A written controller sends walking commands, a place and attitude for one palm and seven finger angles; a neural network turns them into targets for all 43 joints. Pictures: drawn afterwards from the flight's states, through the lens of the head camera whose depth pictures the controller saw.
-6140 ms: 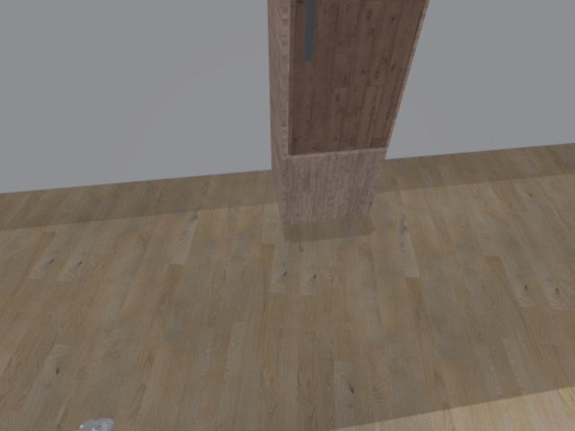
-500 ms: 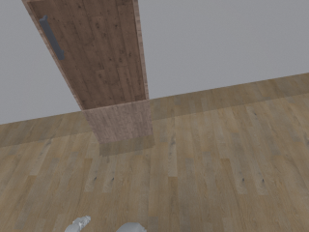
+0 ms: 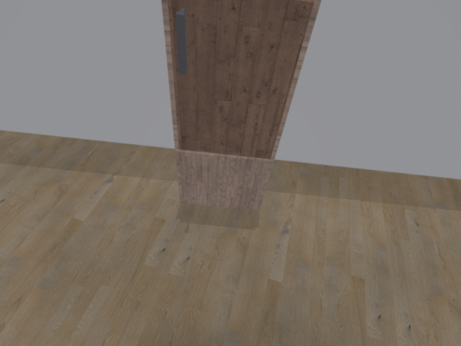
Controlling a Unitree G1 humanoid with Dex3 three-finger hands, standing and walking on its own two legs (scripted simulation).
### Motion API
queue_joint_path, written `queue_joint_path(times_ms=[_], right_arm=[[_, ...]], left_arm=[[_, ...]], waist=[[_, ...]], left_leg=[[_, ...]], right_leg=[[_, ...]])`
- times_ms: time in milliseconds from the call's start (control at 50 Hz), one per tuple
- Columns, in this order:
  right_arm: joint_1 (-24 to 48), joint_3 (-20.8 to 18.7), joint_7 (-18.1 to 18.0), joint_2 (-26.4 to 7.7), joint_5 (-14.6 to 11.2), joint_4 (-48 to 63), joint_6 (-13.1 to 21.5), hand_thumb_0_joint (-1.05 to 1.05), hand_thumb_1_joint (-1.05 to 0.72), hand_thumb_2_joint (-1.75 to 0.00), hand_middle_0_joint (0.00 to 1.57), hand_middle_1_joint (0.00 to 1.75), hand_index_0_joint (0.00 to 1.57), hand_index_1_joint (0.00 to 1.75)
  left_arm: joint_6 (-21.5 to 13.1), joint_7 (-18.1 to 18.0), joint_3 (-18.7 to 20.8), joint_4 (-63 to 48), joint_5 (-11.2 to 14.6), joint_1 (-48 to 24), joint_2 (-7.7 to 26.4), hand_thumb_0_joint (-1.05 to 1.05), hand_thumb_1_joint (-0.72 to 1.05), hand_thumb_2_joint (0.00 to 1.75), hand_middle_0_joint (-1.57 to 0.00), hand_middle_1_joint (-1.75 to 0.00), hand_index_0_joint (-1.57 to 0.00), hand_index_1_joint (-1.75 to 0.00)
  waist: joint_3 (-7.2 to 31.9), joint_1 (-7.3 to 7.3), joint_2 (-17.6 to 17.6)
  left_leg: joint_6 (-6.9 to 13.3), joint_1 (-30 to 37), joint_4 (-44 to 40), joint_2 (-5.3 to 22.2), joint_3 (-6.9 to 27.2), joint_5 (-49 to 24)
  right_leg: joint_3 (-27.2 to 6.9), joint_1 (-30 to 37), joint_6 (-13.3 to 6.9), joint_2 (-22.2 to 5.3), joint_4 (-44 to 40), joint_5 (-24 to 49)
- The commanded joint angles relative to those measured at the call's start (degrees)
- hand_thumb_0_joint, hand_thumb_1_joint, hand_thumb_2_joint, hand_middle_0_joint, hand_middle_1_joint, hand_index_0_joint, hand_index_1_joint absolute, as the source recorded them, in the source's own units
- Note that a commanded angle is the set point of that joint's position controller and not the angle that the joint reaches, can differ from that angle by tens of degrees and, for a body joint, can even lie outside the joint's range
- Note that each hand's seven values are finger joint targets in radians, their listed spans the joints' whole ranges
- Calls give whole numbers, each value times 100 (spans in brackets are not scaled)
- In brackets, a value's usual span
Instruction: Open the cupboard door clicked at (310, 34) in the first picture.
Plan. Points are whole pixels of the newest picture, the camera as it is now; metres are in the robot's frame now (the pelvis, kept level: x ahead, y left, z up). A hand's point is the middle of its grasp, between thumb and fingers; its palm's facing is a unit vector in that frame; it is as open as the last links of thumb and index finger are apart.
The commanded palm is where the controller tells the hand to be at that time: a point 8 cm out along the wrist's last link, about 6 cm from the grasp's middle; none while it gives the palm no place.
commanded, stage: take the last steps up to it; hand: left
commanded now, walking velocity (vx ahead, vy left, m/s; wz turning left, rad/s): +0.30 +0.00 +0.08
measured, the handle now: (183, 41) +0.85 +0.23 +0.11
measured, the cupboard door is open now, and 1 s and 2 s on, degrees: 0 0 0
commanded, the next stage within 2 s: come to a stop and stand still in 0.88 s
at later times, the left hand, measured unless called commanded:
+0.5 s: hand out of the picture +0.15 +0.14 -0.16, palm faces +0.13 -0.97 -0.22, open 7.2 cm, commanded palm none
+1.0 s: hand (143, 313) +0.21 +0.20 -0.19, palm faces +0.14 -0.98 -0.14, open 7.4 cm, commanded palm none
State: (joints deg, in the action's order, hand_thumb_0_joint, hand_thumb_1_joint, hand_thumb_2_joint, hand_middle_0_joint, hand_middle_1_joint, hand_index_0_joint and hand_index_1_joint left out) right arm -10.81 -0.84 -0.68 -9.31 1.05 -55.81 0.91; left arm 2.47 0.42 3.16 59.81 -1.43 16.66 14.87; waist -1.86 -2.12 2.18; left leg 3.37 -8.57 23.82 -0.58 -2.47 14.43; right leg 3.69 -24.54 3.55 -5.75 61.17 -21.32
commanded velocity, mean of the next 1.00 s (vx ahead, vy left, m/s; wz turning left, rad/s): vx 0.23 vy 0.01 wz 0.03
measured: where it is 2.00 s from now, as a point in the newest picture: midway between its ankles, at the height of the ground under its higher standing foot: (210, 334)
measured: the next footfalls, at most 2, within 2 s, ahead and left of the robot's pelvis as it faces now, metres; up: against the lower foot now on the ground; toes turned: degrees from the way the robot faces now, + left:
right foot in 0.34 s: +0.16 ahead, -0.14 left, +0.00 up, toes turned -5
left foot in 0.82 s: +0.32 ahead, +0.13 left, +0.00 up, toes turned +12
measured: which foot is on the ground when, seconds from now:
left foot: down 0.00-0.34, up 0.36-0.80, down 0.82-1.00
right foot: up 0.00-0.32, down 0.34-0.82, up 0.84-1.00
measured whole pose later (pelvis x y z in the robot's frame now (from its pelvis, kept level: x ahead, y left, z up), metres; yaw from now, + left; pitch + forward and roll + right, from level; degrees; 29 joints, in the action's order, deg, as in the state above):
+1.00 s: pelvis +0.26 +0.03 -0.01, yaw +3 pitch -1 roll +0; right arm -9.6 -2.7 -1.9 -7.8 0.7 -57.6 4.1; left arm -0.6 -0.2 2.6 64.5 -1.3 20.4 8.9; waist -2.5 -2.1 2.4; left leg 3.4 -13.8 27.2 1.2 -10.0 12.7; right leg 4.5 -24.6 0.2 -5.5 61.8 -22.6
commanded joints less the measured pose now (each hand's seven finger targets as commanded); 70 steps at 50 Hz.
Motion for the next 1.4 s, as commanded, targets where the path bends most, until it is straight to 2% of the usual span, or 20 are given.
queue_joint_path(times_ms=[0,180,280,300,320,340,400,460,700,760,780,800,840,880,940,1100,1160,1240,1280,1380], right_arm=[[-916,-285,-83,-912,-23,-70,160,0,-90,-90,20,30,20,30],[-1281,-309,-94,-889,43,-437,195,0,-90,-90,20,30,20,30],[-1255,-256,-91,-725,22,-628,204,0,-90,-90,20,30,20,30],[-1356,-207,-59,-480,-32,-613,248,0,-90,-90,20,30,20,30],[-1291,-167,-21,-248,-48,-398,268,0,-90,-90,20,30,20,30],[-1139,-240,2,-654,-8,-310,183,0,-90,-90,20,30,20,30],[-814,-316,96,-358,41,-378,94,0,-90,-90,20,30,20,30],[-1248,-306,136,-60,82,-555,-18,0,-90,-90,20,30,20,30],[323,-236,276,-115,12,91,96,0,-90,-90,20,30,20,30],[-440,-264,196,-341,35,-138,181,0,-90,-90,20,30,20,30],[-1153,-334,126,-699,76,-337,238,0,-90,-90,20,30,20,30],[-1728,-456,39,-1333,114,-453,262,0,-90,-90,20,30,20,30],[-1549,-431,-69,-1303,4,-438,196,0,-90,-90,20,30,20,30],[-793,-282,-69,-766,14,-241,236,0,-90,-90,20,30,20,30],[-488,-193,-87,-496,-12,-256,323,0,-90,-90,20,30,20,30],[-314,-214,-166,-571,-8,-346,130,0,-90,-90,20,30,20,30],[-426,-284,-161,-528,-38,-374,14,0,-90,-90,20,30,20,30],[-680,-345,-125,-257,-76,-284,-243,0,-90,-90,20,30,20,30],[-443,-358,-141,-277,-88,-198,-299,0,-90,-90,20,30,20,30],[-649,-316,-76,-184,-74,-171,-302,0,-90,-90,20,30,20,30]], left_arm=[[-230,13,-7,-437,-39,-290,121,0,90,90,-20,-30,-20,-30],[-311,52,-22,-627,-3,-986,-114,0,90,90,-20,-30,-20,-30],[-469,21,76,-242,-10,101,-37,0,90,90,-20,-30,-20,-30],[-551,-22,152,-50,-42,724,330,0,90,90,-20,-30,-20,-30],[-568,-68,255,85,-30,1342,838,0,90,90,-20,-30,-20,-30],[-562,-106,255,97,77,1439,879,0,90,90,-20,-30,-20,-30],[-582,-156,93,-130,42,394,161,0,90,90,-20,-30,-20,-30],[-671,-169,11,-94,25,396,-186,0,90,90,-20,-30,-20,-30],[-704,-170,22,347,-21,1015,112,0,90,90,-20,-30,-20,-30],[-612,-176,60,368,-5,893,115,0,90,90,-20,-30,-20,-30],[-590,-157,15,351,21,1016,-81,0,90,90,-20,-30,-20,-30],[-581,-123,-32,274,85,1321,-400,0,90,90,-20,-30,-20,-30],[-535,-147,-73,75,57,724,-344,0,90,90,-20,-30,-20,-30],[-511,-72,-25,121,10,463,-366,0,90,90,-20,-30,-20,-30],[-384,-49,-41,248,-11,814,-547,0,90,90,-20,-30,-20,-30],[-202,-215,-113,43,21,394,-393,0,90,90,-20,-30,-20,-30],[-233,-239,-14,-87,-8,325,80,0,90,90,-20,-30,-20,-30],[-240,-269,116,-252,10,149,579,0,90,90,-20,-30,-20,-30],[-207,-321,156,-395,-20,-110,538,0,90,90,-20,-30,-20,-30],[-147,-338,210,-690,-64,-680,527,0,90,90,-20,-30,-20,-30]], waist=[[-84,377,-838],[-598,455,-945],[-168,-84,-321],[210,-306,438],[386,-463,1617],[357,-483,1421],[-569,-6,137],[-412,261,303],[-592,-7,561],[-258,405,128],[292,643,-599],[931,698,-1982],[724,713,-1543],[-47,447,-790],[29,112,-820],[55,73,-883],[-57,32,-392],[464,96,1174],[573,21,843],[702,175,742]], left_leg=[[707,725,-1306,1421,1438,-508],[786,152,-1427,1554,1535,95],[336,-718,36,974,952,-130],[92,-1545,1308,550,455,252],[-129,-2658,2833,-58,-118,1700],[-108,-2737,3741,185,257,1875],[-203,-2828,4310,686,368,439],[-372,-2391,3930,737,145,-129],[-366,-1826,1494,601,-341,-256],[-277,-172,563,349,-499,-453],[-149,978,225,677,-110,-735],[364,2005,-69,2127,1644,-1469],[783,1247,-798,2552,2142,-920],[710,89,-1058,2167,1428,-651],[548,-444,-1210,1715,575,-1143],[427,-226,-359,1605,82,-3479],[-52,-417,285,1159,10,-2649],[-484,-1008,2268,154,-322,1478],[-465,-1391,3540,119,207,2045],[-550,-1151,2697,202,150,1551]], right_leg=[[-90,-950,42,-89,-278,231],[23,-362,-82,-40,-1890,262],[149,1944,-256,237,-3509,874],[-843,3092,-541,-604,-3941,262],[-2747,3696,-1117,-1940,-4682,-36],[-3230,3077,-1328,-2174,-5189,-1040],[-2037,1514,-1164,-1635,-5439,-1103],[-768,1204,-957,-1091,-5371,317],[-326,1610,-1088,-1148,-4886,1889],[-18,1169,-874,-871,-3767,1979],[264,796,-682,-472,-2453,1863],[717,-283,-403,231,-863,-309],[-9,-905,-459,133,785,-1224],[-187,-846,-418,-171,807,-403],[-103,-193,-320,-171,130,99],[42,868,-152,76,-2531,805],[-283,1347,-292,-154,-3413,2861],[-1421,1620,-1523,-1600,-3606,5845],[-1448,1663,-1830,-1661,-3696,5701],[-953,1410,-1475,-1248,-3777,3849]])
